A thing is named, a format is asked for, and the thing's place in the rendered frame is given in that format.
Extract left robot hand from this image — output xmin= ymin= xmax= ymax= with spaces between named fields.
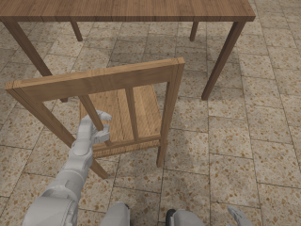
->
xmin=76 ymin=108 xmax=112 ymax=145

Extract chair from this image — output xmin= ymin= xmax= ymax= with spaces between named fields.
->
xmin=5 ymin=56 xmax=185 ymax=179

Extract robot left upper arm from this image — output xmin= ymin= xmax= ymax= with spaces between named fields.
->
xmin=24 ymin=196 xmax=79 ymax=226

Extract left robot forearm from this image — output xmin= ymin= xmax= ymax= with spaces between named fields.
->
xmin=21 ymin=138 xmax=93 ymax=226

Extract table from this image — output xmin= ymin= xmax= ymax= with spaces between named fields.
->
xmin=0 ymin=0 xmax=256 ymax=103

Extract robot right thigh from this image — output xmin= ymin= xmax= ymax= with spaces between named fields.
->
xmin=169 ymin=211 xmax=205 ymax=226

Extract right robot hand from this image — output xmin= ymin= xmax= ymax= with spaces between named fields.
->
xmin=226 ymin=205 xmax=253 ymax=226

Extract robot right foot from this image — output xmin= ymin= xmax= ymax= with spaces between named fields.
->
xmin=166 ymin=209 xmax=176 ymax=226

